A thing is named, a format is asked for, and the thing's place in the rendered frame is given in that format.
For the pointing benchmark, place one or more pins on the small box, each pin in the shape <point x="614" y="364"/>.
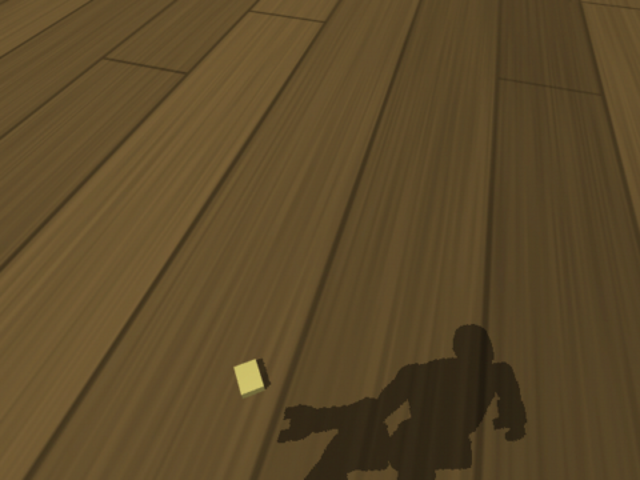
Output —
<point x="249" y="378"/>

